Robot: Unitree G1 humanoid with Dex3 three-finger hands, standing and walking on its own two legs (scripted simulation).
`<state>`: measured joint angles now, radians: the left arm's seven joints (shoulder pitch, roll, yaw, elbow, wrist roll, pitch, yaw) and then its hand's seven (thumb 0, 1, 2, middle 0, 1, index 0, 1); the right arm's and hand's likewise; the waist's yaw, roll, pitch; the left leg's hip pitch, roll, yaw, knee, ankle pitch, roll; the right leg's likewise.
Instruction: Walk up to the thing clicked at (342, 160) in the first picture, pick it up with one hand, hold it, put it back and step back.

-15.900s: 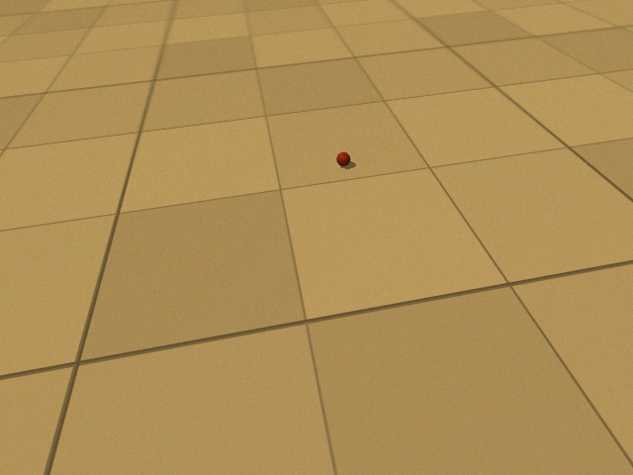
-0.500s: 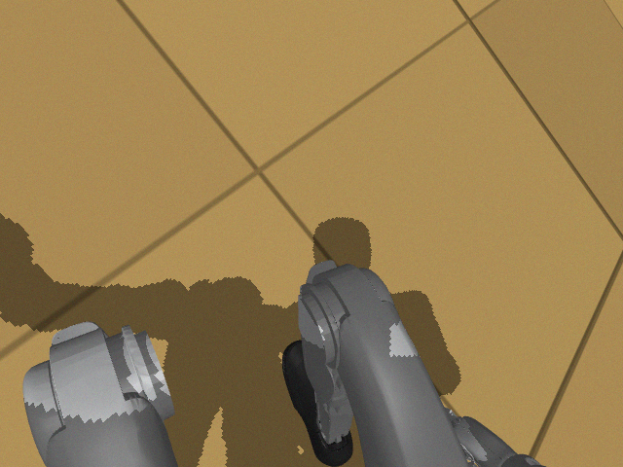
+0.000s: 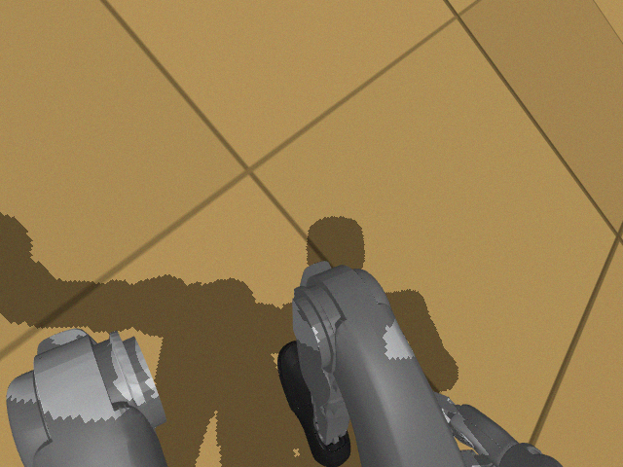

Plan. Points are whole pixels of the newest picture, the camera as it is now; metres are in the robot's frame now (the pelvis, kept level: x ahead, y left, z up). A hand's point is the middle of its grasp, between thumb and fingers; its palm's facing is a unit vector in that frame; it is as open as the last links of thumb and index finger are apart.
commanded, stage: close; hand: left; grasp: from above
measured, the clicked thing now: out of the picture +0.41 +0.39 -0.25
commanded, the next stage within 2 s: settle in 0.54 s
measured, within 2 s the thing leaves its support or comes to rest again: leaves its support in 1.00 s
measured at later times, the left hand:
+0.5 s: hand out of the picture +0.39 +0.38 -0.23, palm faces -0.41 -0.22 -0.89, open 7.6 cm
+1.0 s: hand out of the picture +0.39 +0.38 -0.22, palm faces -0.39 -0.19 -0.90, open 6.9 cm
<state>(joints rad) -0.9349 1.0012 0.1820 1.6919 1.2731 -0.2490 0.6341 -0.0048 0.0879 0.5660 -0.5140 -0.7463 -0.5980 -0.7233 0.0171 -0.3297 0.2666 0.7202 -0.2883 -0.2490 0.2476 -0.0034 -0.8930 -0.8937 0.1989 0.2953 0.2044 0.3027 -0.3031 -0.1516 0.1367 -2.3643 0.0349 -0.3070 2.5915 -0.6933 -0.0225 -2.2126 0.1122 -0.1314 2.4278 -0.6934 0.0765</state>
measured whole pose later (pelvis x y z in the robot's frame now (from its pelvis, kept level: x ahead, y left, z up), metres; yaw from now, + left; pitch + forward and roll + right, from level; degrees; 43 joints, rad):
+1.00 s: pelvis +0.00 +0.00 +0.00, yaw +0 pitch +25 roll -14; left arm -0.87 0.99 0.20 1.58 1.27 -0.28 0.57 -0.07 0.19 0.42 -0.58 -0.51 -1.02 -0.59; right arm 0.05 -0.32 0.26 0.72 -0.29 -0.21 0.23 0.00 -0.91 -0.90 0.20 0.30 0.20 0.30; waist -0.28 -0.14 0.12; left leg -2.36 0.02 -0.31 2.58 -0.69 -0.03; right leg -2.21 0.10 -0.14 2.42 -0.70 0.07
